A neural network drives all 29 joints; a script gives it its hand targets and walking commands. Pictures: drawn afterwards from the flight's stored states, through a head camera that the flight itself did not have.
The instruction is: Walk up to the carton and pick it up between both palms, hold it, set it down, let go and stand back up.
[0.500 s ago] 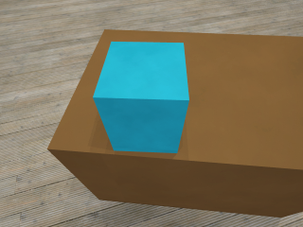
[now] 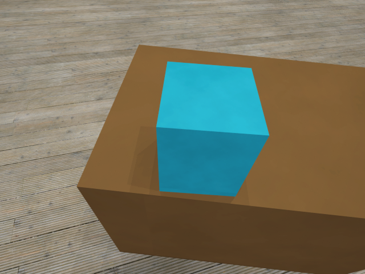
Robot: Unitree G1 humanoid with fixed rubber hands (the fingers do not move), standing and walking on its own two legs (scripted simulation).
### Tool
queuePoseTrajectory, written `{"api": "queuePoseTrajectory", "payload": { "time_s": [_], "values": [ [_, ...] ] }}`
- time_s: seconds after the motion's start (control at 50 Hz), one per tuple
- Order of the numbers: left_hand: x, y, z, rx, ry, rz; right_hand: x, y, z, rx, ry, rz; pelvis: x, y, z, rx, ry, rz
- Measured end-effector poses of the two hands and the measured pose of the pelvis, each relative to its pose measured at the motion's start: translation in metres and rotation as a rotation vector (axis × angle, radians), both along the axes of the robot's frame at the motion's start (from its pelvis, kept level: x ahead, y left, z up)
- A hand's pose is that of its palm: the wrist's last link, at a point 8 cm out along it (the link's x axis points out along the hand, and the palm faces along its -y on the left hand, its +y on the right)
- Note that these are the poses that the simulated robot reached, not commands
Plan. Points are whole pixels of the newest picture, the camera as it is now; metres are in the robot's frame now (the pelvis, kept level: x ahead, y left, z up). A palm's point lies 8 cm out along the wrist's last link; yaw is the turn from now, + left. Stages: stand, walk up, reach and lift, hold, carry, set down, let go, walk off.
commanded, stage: walk up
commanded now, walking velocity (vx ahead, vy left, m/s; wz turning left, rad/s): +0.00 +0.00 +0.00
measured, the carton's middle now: (203, 132) +0.42 -0.05 +0.06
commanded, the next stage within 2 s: stand in 0.08 s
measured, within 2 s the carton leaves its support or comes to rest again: neither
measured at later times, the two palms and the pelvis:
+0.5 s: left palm out of the picture -0.02 +0.21 -0.15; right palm out of the picture -0.03 -0.20 -0.14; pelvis +0.00 +0.01 +0.00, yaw +1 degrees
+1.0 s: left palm out of the picture +0.10 +0.19 -0.12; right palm out of the picture +0.09 -0.22 -0.13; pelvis -0.03 -0.03 +0.00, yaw +2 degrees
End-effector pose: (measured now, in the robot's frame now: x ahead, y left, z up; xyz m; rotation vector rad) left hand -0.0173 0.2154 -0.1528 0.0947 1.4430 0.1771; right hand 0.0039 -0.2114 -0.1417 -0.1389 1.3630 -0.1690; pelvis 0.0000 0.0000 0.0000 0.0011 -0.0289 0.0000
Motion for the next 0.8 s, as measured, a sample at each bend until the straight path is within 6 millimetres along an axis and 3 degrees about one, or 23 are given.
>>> {"api": "queuePoseTrajectory", "payload": {
  "time_s": [0.52, 0.58, 0.66, 0.7, 0.74, 0.8],
  "values": [
    [0.000, -0.003, 0.001, -0.015, 0.017, -0.016, -0.034, 0.011, 0.000, 0.011, 0.085, -0.025, -0.001, 0.009, 0.002, -0.009, -0.010, 0.012],
    [0.026, 0.012, -0.011, 0.000, 0.077, -0.054, 0.000, 0.002, -0.007, 0.005, 0.050, -0.090, -0.019, 0.006, -0.008, -0.011, 0.069, 0.021],
    [0.108, 0.033, -0.023, 0.057, 0.042, -0.051, 0.081, -0.017, -0.009, -0.011, -0.051, -0.074, -0.043, 0.001, -0.027, -0.014, 0.155, 0.032],
    [0.153, 0.030, -0.015, 0.033, -0.059, -0.050, 0.119, -0.016, -0.004, 0.002, -0.108, -0.051, -0.048, 0.000, -0.033, -0.029, 0.210, 0.041],
    [0.184, 0.019, -0.005, -0.012, -0.144, -0.068, 0.142, -0.009, 0.000, 0.022, -0.140, -0.049, -0.049, -0.002, -0.034, -0.045, 0.249, 0.047],
    [0.195, -0.004, 0.012, -0.060, -0.191, -0.133, 0.149, 0.005, 0.005, 0.038, -0.166, -0.066, -0.045, -0.004, -0.025, -0.065, 0.252, 0.042]
  ]
}}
